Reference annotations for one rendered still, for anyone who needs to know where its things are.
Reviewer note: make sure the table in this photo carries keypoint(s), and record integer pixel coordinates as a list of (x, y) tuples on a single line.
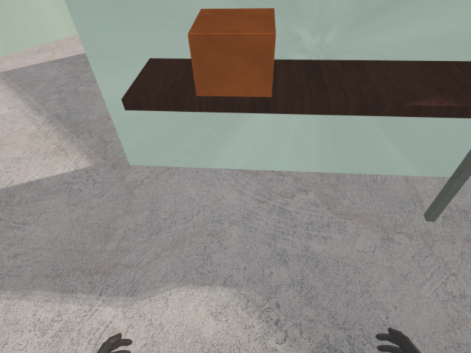
[(399, 88)]

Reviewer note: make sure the robot left hand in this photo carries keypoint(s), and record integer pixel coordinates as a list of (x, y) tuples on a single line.
[(113, 343)]

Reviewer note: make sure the carton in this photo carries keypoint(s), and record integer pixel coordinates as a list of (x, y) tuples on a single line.
[(233, 52)]

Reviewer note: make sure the robot right hand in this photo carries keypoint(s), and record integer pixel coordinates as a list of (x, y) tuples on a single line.
[(398, 338)]

